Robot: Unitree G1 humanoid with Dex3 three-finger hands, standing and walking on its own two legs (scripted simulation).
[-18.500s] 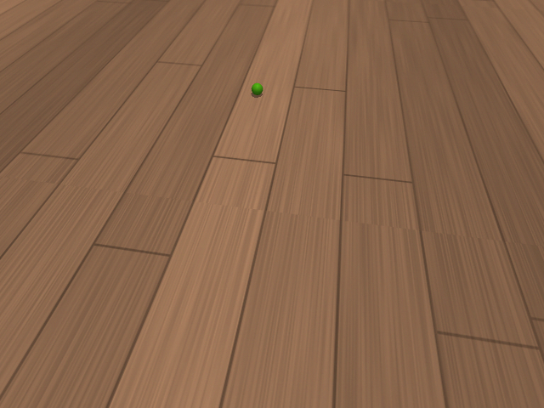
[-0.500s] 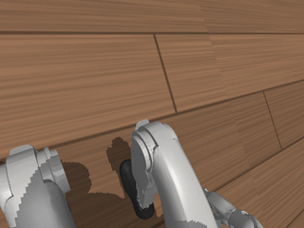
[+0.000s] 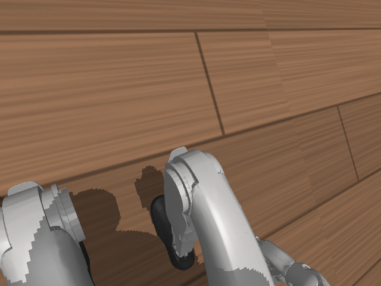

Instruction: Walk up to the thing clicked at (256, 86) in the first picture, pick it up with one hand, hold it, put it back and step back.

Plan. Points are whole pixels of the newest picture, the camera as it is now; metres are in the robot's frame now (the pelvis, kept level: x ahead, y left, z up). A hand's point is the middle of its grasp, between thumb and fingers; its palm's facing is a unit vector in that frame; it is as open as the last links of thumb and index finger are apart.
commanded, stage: close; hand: left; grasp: from above
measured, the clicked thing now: out of the picture +0.39 +0.36 -0.26
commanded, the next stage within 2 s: settle in 0.66 s
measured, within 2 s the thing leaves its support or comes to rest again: leaves its support in 1.04 s
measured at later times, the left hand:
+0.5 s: hand out of the picture +0.39 +0.34 -0.25, palm faces -0.42 -0.18 -0.89, open 9.1 cm
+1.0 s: hand out of the picture +0.38 +0.35 -0.25, palm faces -0.44 -0.20 -0.87, open 7.8 cm
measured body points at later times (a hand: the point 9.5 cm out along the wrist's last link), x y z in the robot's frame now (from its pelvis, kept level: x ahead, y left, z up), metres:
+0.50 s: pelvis +0.00 +0.00 +0.00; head +0.25 +0.15 +0.34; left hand +0.40 +0.35 -0.20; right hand +0.10 -0.25 -0.06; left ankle +0.07 +0.13 -0.27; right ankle +0.10 -0.11 -0.27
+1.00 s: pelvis +0.00 +0.00 +0.00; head +0.25 +0.14 +0.35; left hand +0.40 +0.35 -0.20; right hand +0.09 -0.24 -0.07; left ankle +0.07 +0.13 -0.27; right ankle +0.10 -0.11 -0.27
